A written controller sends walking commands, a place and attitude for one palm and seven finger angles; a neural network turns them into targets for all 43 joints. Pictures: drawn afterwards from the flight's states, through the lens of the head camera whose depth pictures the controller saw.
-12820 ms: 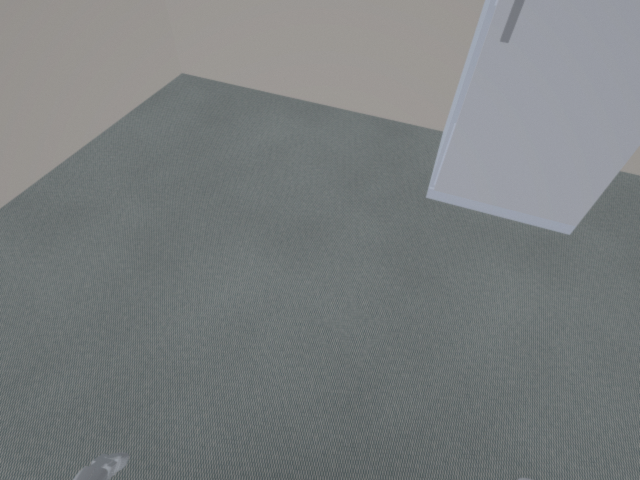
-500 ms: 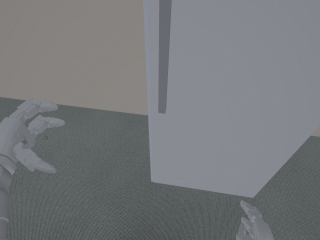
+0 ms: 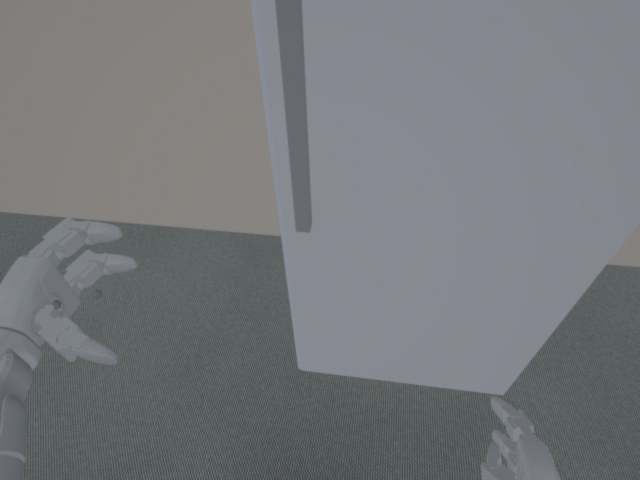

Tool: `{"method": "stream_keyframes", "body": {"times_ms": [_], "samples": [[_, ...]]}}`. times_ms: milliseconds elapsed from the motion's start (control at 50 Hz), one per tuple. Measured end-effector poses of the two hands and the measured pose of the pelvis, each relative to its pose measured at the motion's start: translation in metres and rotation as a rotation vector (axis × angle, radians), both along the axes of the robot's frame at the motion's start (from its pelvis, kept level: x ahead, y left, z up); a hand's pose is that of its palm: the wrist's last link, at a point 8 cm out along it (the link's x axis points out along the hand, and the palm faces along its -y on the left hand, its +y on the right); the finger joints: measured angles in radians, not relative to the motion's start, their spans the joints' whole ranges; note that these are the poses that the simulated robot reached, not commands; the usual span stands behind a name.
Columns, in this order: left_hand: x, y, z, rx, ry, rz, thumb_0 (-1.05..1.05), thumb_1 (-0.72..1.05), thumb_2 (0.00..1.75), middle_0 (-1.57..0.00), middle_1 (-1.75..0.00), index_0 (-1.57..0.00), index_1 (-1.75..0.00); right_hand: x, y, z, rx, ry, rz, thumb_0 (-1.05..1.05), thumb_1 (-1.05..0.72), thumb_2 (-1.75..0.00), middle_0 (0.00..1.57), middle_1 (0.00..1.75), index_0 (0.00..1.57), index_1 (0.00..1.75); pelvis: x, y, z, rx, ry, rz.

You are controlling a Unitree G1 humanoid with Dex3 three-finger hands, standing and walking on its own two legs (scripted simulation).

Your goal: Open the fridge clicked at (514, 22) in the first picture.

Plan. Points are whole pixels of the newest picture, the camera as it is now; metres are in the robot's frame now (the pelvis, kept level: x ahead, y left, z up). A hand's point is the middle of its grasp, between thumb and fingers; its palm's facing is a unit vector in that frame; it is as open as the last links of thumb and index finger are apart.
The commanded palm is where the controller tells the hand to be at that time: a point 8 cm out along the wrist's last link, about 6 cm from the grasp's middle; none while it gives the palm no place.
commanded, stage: move the hooked fingers beside the handle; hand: left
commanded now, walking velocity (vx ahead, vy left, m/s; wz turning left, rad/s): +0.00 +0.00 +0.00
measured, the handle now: (297, 86) +0.54 +0.07 +0.25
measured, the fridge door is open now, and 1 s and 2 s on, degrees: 0 0 0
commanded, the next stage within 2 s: none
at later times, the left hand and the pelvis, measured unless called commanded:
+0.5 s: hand (152, 254) +0.34 +0.24 +0.13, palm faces -0.05 -1.00 -0.02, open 14.0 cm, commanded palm +0.31 +0.28 +0.13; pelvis -0.01 +0.00 +0.00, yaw -1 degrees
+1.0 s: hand (211, 221) +0.40 +0.18 +0.13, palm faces -0.08 -1.00 -0.01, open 14.0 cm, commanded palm +0.38 +0.24 +0.13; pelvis +0.01 +0.01 +0.00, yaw -1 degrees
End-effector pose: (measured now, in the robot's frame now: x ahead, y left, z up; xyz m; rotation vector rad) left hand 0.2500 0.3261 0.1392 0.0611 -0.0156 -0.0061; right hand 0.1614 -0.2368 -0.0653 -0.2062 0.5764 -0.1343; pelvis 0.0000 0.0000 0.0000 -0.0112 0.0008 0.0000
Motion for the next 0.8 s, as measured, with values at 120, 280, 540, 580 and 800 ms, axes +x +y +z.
{"method": "stream_keyframes", "body": {"times_ms": [120, 280, 540, 580, 800], "samples": [[-0.001, -0.005, 0.000, -0.014, -0.030, 0.007, -0.01, -0.50, 0.30, -0.30, -1.20, -0.30, -1.20, -0.001, -0.005, 0.000, -0.003, -0.005, -0.003, 0.01, -0.91, -0.90, 0.21, 0.30, 0.20, 0.30, -0.001, -0.004, -0.001, 0.001, -0.003, 0.000], [0.021, -0.015, -0.005, -0.031, -0.017, -0.009, -0.01, -0.50, 0.30, -0.30, -1.20, -0.30, -1.20, -0.011, -0.010, -0.005, -0.021, 0.031, -0.023, 0.01, -0.91, -0.90, 0.21, 0.30, 0.20, 0.30, -0.007, -0.005, -0.002, -0.001, 0.000, 0.008], [0.074, -0.037, -0.008, -0.043, 0.001, -0.047, -0.01, -0.50, 0.30, -0.30, -1.20, -0.30, -1.20, -0.041, -0.010, -0.015, -0.014, 0.121, -0.092, 0.01, -0.91, -0.90, 0.21, 0.30, 0.20, 0.30, -0.004, 0.003, -0.002, 0.001, 0.027, -0.016], [0.079, -0.041, -0.008, -0.042, 0.000, -0.051, -0.01, -0.50, 0.30, -0.30, -1.20, -0.30, -1.20, -0.044, -0.009, -0.017, -0.012, 0.138, -0.097, 0.01, -0.91, -0.90, 0.21, 0.30, 0.20, 0.30, -0.002, 0.006, -0.002, 0.001, 0.031, -0.018], [0.101, -0.063, -0.010, -0.055, -0.007, -0.068, -0.01, -0.50, 0.30, -0.30, -1.20, -0.30, -1.20, -0.042, 0.001, -0.021, -0.002, 0.188, -0.094, 0.01, -0.91, -0.90, 0.21, 0.30, 0.20, 0.30, 0.005, 0.013, -0.001, 0.002, 0.041, -0.021]]}}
